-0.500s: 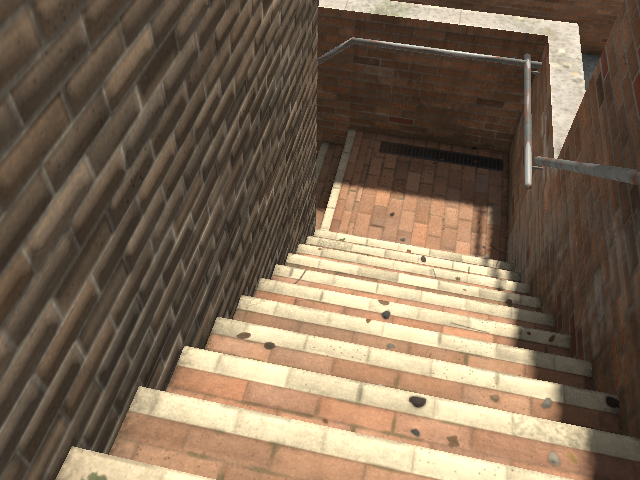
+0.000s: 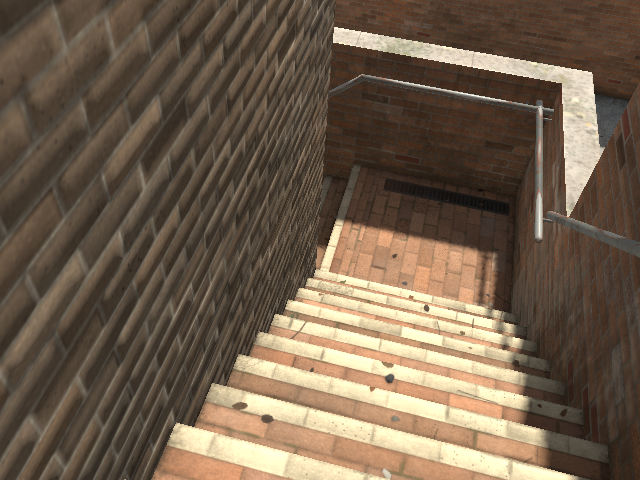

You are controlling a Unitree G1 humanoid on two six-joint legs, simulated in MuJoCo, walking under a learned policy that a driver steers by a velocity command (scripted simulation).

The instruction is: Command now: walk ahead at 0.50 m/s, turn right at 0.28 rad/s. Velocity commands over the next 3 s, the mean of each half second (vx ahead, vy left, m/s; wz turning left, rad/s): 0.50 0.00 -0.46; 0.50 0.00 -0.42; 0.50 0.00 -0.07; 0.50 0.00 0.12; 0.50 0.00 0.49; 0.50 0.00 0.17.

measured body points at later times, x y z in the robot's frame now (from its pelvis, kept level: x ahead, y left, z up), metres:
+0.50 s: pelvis +0.19 -0.07 -0.08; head +0.20 -0.09 +0.37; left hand +0.38 +0.09 -0.21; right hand +0.00 -0.18 -0.23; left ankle +0.05 +0.08 -0.74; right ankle +0.29 -0.24 -0.81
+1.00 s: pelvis +0.43 -0.19 -0.33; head +0.43 -0.18 +0.12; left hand +0.41 +0.03 -0.48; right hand +0.43 -0.43 -0.47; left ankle +0.56 -0.13 -1.06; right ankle +0.27 -0.23 -0.93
